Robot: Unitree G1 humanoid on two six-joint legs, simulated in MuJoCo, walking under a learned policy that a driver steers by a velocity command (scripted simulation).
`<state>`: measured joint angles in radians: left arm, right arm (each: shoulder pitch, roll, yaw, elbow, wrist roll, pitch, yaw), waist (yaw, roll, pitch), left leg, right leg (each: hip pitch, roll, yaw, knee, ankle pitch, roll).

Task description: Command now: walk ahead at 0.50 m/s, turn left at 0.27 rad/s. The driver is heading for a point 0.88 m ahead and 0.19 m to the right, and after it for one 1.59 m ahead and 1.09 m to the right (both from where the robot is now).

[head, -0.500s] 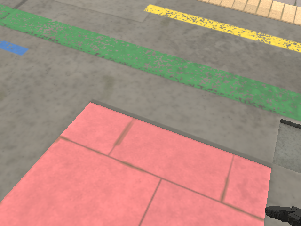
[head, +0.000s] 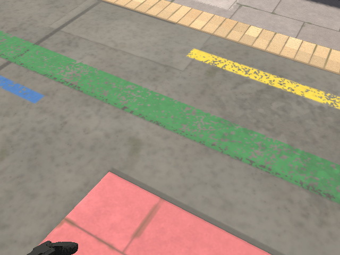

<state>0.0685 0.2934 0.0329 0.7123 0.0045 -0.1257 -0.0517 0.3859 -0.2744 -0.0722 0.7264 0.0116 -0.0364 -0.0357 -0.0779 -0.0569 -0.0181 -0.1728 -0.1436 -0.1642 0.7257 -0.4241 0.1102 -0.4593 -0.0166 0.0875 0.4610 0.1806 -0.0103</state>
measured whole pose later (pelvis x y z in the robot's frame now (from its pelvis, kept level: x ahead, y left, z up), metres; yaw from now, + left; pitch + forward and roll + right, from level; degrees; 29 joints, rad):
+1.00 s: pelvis +0.57 +0.00 -0.07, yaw -8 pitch +3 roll +3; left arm 0.09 0.26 0.04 0.73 -0.01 -0.07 -0.07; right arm 0.38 -0.28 -0.07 0.85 0.01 -0.08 -0.02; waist -0.09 -0.04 -0.02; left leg -0.05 -0.03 0.17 0.58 -0.46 0.09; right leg -0.52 -0.03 0.03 0.50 0.13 -0.06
